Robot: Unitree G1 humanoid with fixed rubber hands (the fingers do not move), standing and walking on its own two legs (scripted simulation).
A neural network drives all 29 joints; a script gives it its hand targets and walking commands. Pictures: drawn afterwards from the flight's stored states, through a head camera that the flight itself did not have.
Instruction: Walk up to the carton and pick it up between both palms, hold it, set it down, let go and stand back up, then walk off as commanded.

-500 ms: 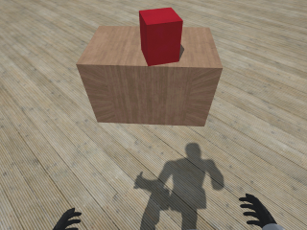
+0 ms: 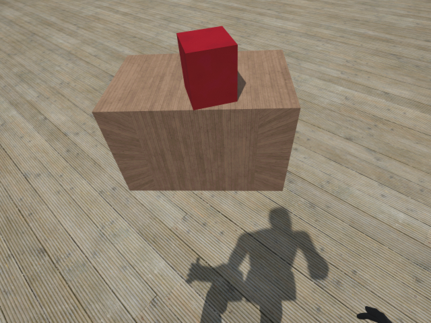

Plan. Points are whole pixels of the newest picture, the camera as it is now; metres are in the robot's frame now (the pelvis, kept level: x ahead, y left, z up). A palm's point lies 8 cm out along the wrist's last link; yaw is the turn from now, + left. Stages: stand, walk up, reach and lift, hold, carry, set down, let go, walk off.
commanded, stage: walk up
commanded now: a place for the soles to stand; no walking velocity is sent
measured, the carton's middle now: (207, 68) +1.09 +0.03 -0.05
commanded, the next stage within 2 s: none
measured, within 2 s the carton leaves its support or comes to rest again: neither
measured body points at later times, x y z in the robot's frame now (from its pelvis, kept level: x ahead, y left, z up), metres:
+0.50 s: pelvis +0.11 +0.06 -0.01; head +0.11 +0.08 +0.44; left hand +0.19 +0.36 -0.12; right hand +0.21 -0.25 -0.08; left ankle +0.23 +0.14 -0.72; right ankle +0.06 -0.09 -0.67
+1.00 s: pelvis +0.18 -0.01 +0.00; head +0.16 -0.03 +0.45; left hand +0.22 +0.31 -0.08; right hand +0.28 -0.31 -0.10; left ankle +0.24 +0.14 -0.67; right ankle +0.23 -0.13 -0.72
